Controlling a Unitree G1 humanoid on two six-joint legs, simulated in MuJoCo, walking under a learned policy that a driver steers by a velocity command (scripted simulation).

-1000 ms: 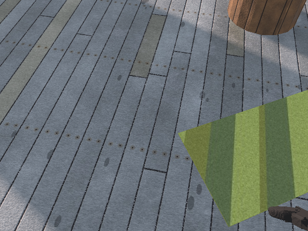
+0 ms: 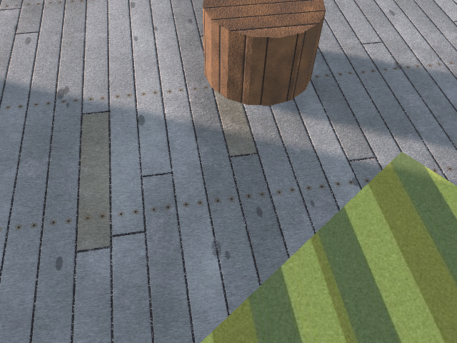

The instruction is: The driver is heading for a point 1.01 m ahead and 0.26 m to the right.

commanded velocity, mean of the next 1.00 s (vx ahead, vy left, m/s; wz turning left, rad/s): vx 0.01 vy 0.00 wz -0.51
